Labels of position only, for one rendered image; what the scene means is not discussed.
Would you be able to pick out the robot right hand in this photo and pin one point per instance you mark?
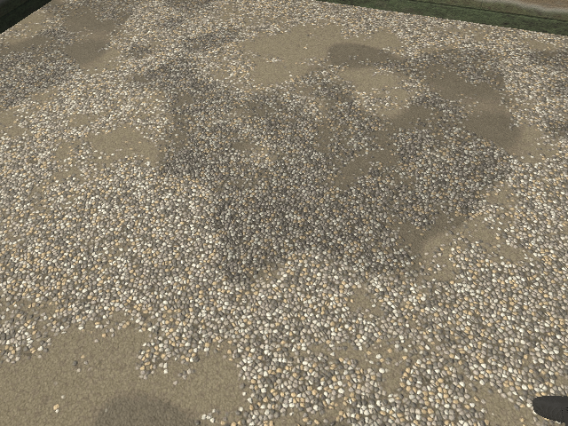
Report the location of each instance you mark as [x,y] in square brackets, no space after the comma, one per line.
[552,407]

